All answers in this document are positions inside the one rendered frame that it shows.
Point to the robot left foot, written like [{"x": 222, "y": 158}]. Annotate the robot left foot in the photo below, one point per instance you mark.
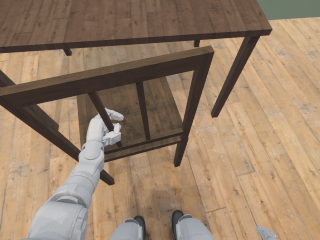
[{"x": 141, "y": 222}]

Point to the robot right foot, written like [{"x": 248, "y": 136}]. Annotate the robot right foot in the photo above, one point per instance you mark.
[{"x": 177, "y": 214}]

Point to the table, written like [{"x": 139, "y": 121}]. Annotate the table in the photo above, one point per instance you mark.
[{"x": 41, "y": 25}]

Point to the robot right hand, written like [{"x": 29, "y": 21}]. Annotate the robot right hand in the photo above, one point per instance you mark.
[{"x": 265, "y": 233}]

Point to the robot foot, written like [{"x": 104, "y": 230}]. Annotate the robot foot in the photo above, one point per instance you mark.
[
  {"x": 141, "y": 222},
  {"x": 177, "y": 214}
]

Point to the chair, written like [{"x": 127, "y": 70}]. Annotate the chair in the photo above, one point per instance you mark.
[{"x": 138, "y": 90}]

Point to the robot left forearm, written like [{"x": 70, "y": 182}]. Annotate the robot left forearm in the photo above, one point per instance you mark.
[{"x": 82, "y": 181}]

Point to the robot left upper arm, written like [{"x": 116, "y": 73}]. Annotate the robot left upper arm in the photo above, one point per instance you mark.
[{"x": 60, "y": 221}]

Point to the robot left hand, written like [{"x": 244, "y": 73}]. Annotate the robot left hand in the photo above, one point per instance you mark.
[{"x": 97, "y": 130}]

